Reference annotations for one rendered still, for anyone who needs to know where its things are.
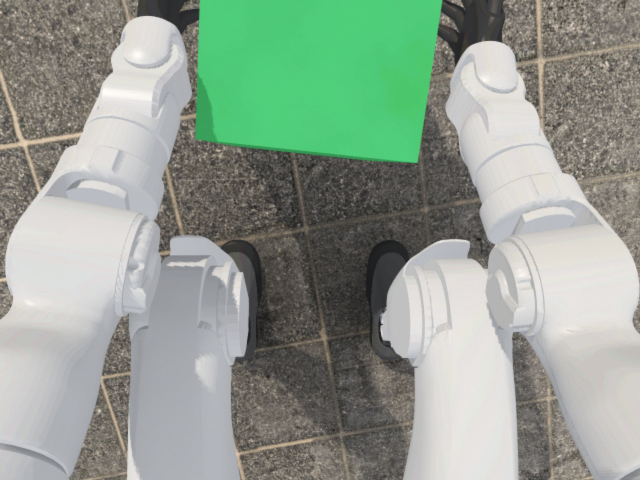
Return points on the robot right hand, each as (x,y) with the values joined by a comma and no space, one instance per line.
(483,20)

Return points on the robot left upper arm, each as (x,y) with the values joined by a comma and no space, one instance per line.
(77,268)

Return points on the right robot foot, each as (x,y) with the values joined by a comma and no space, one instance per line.
(385,261)

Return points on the robot left hand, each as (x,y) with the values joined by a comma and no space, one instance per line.
(168,10)

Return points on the robot left thigh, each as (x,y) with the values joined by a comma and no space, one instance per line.
(179,425)

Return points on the robot left forearm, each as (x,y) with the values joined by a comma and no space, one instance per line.
(128,138)

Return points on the carton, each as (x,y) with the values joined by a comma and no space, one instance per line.
(337,78)

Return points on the robot right forearm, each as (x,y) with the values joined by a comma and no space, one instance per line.
(511,163)

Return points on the robot right upper arm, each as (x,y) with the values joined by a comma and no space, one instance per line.
(572,293)

